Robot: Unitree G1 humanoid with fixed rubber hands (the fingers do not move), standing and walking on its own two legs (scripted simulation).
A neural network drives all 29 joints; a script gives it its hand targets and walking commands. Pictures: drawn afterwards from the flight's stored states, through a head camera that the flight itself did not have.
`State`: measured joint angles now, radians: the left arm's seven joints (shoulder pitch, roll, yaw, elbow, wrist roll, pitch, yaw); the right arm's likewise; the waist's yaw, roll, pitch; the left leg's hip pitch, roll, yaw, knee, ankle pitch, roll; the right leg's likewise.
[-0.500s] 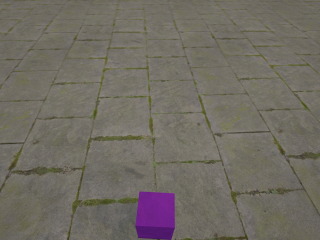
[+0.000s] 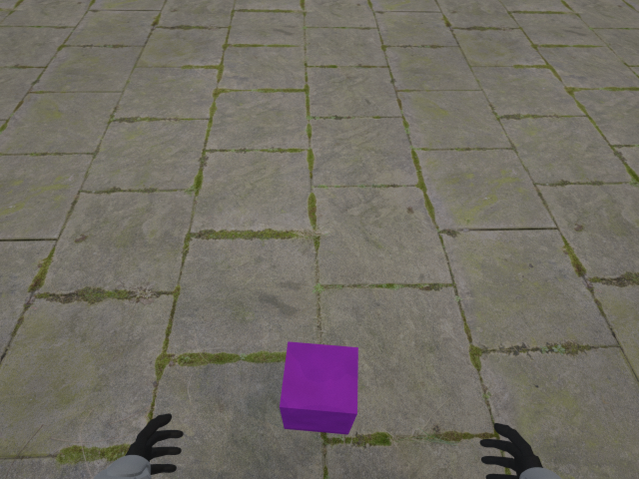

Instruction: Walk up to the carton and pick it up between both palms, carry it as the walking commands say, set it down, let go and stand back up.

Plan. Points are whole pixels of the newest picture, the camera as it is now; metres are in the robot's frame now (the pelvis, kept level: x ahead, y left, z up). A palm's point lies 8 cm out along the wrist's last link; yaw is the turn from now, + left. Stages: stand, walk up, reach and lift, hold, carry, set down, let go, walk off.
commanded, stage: reach and lift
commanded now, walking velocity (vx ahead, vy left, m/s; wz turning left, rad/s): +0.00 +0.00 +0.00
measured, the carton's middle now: (319, 390) +0.41 +0.01 -0.63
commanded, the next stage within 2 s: none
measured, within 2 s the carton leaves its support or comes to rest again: neither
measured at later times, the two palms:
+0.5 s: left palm (174, 454) +0.18 +0.21 -0.15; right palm (494, 459) +0.19 -0.23 -0.14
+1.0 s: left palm (214, 359) +0.33 +0.19 -0.18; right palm (445, 370) +0.32 -0.19 -0.18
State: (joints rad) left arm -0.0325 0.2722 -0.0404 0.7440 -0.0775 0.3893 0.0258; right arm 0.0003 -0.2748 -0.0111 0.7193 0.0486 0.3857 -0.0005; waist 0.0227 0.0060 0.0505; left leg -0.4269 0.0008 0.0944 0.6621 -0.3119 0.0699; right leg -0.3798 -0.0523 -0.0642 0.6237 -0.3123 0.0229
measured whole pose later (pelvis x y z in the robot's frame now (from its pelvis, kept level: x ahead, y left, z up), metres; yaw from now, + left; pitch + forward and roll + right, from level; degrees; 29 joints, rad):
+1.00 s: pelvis -0.07 -0.03 -0.09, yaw +1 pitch +29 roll -2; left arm -0.74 0.27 0.19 0.87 -0.01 0.22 -0.05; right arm -0.65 -0.06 -0.20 0.70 0.04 0.25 -0.15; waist -0.01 -0.01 -0.02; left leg -1.27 0.03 0.04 1.09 -0.32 0.03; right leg -1.22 -0.03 -0.08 1.09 -0.37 -0.01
